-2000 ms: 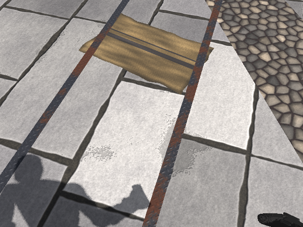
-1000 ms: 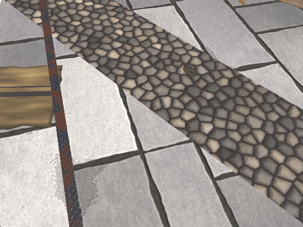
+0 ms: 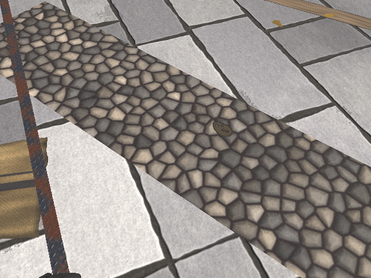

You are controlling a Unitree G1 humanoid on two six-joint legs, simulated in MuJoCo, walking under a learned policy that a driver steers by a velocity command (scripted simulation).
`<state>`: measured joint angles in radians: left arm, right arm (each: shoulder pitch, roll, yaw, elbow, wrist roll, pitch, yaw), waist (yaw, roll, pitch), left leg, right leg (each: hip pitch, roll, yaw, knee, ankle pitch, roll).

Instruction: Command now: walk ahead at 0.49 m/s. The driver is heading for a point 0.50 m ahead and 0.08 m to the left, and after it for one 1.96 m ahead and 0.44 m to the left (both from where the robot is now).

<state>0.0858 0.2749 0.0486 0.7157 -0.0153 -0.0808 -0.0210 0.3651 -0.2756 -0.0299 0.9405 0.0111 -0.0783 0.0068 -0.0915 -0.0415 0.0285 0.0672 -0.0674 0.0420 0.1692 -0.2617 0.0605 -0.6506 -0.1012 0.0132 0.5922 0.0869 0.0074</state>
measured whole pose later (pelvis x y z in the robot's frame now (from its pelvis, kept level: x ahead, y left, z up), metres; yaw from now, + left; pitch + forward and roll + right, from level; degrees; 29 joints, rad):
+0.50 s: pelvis +0.30 -0.04 +0.00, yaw +5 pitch +1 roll -3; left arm 0.30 0.28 0.06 0.86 0.01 -0.10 -0.01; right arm 0.14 -0.30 -0.04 0.81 0.02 -0.06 0.02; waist 0.06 0.05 0.03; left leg -0.69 0.12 -0.06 0.73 0.06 0.00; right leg 0.01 0.07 -0.13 0.18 -0.21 -0.05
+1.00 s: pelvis +0.58 +0.06 +0.00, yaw +21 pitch +2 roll +0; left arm 0.06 0.30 0.04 0.71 0.01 -0.10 0.00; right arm 0.33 -0.29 -0.07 0.73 0.02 -0.05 -0.01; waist -0.06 -0.03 0.04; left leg -0.15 -0.11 -0.12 0.34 -0.22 0.09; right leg -0.65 -0.08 0.10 0.68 -0.02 0.06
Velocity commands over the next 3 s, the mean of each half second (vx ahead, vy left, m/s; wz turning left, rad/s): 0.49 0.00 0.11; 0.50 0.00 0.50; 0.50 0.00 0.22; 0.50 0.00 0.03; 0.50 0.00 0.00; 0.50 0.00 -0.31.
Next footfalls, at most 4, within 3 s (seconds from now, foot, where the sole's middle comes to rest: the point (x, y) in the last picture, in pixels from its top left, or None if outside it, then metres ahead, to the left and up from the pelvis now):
0.14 right None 0.28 -0.13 -0.78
0.68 left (139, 256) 0.56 0.13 -0.78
1.16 right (162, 177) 0.90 0.03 -0.78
1.66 left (82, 155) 1.04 0.37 -0.78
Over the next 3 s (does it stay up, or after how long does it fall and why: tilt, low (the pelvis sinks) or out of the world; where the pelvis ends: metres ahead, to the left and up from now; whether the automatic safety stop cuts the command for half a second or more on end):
stays up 1.57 0.53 0.00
